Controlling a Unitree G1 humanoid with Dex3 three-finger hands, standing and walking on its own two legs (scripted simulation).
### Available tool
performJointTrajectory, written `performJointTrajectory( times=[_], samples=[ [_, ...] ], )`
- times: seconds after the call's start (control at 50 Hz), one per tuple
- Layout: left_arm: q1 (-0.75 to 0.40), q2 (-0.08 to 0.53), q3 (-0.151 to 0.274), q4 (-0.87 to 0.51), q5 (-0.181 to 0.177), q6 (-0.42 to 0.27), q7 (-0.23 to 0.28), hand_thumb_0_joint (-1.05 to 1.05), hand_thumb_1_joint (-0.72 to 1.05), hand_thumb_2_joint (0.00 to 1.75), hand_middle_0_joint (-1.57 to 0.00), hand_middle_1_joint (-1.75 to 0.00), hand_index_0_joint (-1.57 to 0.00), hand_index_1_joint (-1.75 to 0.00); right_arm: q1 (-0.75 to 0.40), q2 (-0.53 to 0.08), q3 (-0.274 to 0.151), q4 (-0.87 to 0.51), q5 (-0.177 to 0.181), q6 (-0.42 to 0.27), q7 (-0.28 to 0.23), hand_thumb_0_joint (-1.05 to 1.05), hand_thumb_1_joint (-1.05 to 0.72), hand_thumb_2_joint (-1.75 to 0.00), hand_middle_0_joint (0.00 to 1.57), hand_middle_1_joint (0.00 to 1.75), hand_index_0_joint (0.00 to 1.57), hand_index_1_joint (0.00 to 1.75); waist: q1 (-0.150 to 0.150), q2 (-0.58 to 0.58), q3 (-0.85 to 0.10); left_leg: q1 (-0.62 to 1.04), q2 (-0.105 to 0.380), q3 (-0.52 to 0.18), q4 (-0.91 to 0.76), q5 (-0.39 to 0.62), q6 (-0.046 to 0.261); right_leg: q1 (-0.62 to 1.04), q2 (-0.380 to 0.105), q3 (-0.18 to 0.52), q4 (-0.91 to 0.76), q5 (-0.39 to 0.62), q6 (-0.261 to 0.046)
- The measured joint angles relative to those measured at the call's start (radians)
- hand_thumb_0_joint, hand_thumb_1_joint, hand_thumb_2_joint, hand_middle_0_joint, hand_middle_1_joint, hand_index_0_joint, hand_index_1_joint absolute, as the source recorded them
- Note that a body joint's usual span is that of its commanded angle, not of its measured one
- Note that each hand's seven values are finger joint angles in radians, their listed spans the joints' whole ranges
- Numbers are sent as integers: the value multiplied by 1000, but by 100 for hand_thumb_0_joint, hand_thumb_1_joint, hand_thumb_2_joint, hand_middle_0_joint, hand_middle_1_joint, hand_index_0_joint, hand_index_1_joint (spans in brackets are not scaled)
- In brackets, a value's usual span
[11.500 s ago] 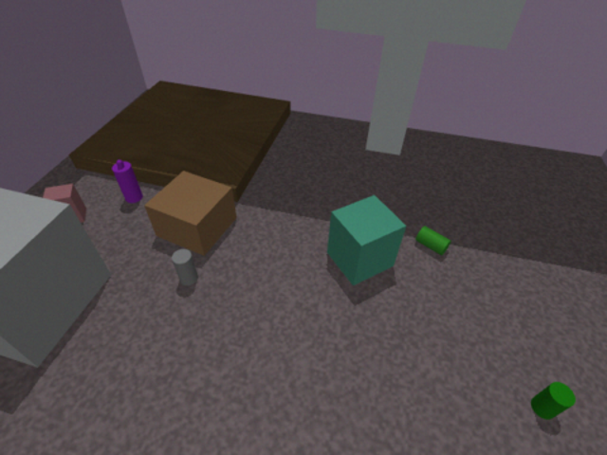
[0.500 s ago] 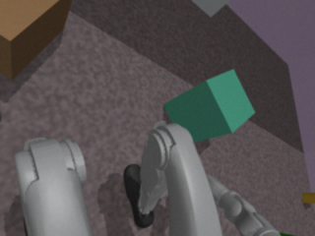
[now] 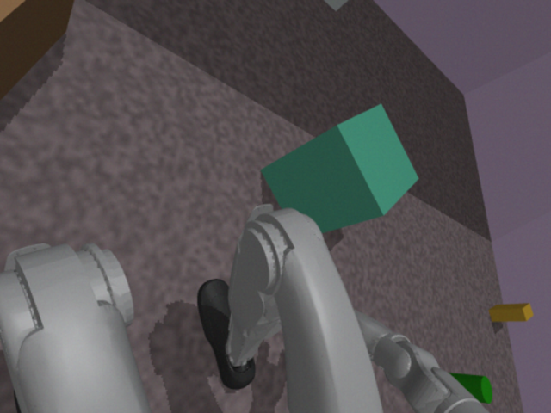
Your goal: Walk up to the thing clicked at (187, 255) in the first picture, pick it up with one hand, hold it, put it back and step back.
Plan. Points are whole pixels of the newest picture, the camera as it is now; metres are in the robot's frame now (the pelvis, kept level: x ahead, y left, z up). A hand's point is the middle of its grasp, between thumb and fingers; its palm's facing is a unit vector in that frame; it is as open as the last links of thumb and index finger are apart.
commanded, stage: close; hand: left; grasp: from the side
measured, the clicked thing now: out of the picture +0.42 +0.29 -0.21
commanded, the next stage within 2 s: settle in 0.60 s
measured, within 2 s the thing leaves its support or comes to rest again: leaves its support in 0.92 s
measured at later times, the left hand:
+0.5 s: hand out of the picture +0.42 +0.29 -0.18, palm faces +0.38 -0.93 +0.00, open 10.4 cm
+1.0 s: hand out of the picture +0.43 +0.29 -0.17, palm faces +0.39 -0.92 +0.02, open 10.1 cm
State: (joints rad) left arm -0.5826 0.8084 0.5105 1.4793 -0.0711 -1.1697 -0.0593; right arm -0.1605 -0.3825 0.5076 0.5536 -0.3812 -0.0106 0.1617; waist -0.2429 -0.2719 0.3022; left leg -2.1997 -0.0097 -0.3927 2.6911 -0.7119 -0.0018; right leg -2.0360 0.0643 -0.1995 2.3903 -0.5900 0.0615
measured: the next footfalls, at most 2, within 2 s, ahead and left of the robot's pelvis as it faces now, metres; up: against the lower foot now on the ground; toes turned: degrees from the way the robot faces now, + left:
none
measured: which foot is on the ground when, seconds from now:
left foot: down 0.00-1.00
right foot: down 0.00-1.00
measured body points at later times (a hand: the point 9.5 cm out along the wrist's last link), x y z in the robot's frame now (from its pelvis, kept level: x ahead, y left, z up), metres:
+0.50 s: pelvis +0.00 +0.00 +0.00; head +0.22 +0.21 +0.33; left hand +0.40 +0.33 -0.18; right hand +0.17 -0.24 -0.02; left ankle +0.08 +0.12 -0.25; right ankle +0.16 -0.14 -0.24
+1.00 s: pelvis +0.00 +0.00 +0.01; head +0.23 +0.20 +0.33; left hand +0.41 +0.33 -0.17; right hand +0.17 -0.24 -0.02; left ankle +0.08 +0.12 -0.25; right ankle +0.16 -0.14 -0.24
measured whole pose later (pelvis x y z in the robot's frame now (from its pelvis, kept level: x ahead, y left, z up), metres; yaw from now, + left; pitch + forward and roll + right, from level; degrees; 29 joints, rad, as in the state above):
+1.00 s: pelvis +0.00 +0.00 +0.01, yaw -1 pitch +11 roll -20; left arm -0.65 0.85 0.51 1.44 -0.03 -1.13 0.05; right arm -0.17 -0.37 0.53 0.55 -0.38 0.04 0.16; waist -0.26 -0.28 0.32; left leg -2.20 0.00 -0.41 2.68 -0.73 -0.01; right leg -2.04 0.07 -0.22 2.36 -0.59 0.07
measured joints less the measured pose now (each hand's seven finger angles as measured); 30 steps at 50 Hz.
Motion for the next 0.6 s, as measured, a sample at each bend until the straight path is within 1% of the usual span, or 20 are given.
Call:
performJointTrajectory(
  times=[0.12,0.26,0.36,0.42,0.48,0.6],
  samples=[
    [-8,-4,-4,8,-11,-11,47,-1,-27,24,-16,-16,-15,-17,-10,8,15,3,-2,-2,4,-1,-90,-90,21,30,21,30,-4,-5,4,-1,4,-6,1,-7,-1,-3,4,-3,-4,0,10],
    [-34,26,-11,19,21,-20,73,0,-5,39,-31,-32,-30,-32,-20,16,27,-3,-8,9,0,-1,-89,-89,21,30,21,30,-11,-17,4,5,6,-18,4,-17,-6,-2,7,-11,-7,0,10],
    [-43,41,-10,26,23,-11,87,0,10,50,-42,-42,-41,-42,-23,13,28,-9,-10,19,-1,-1,-88,-89,21,30,21,30,-13,-12,7,3,8,-23,3,-18,-4,-1,9,-16,-13,1,9],
    [-46,42,-15,25,24,-7,93,-2,10,52,-49,-49,-48,-49,-23,10,28,-10,-8,23,0,-1,-88,-89,21,30,21,30,-13,-10,9,1,10,-21,0,-18,-1,-1,9,-16,-17,2,8],
    [-48,44,-19,25,24,-3,97,-1,8,54,-56,-57,-51,-57,-23,9,29,-7,-8,25,0,-1,-88,-89,21,30,21,30,-13,-10,10,2,11,-20,-2,-17,0,0,9,-15,-19,3,7],
    [-63,49,-20,36,21,1,108,-1,-1,62,-65,-73,-60,-73,-23,9,31,-5,-7,30,1,-1,-88,-89,21,30,21,30,-15,-15,9,2,11,-22,-4,-16,-2,-1,9,-17,-21,5,10]
  ],
)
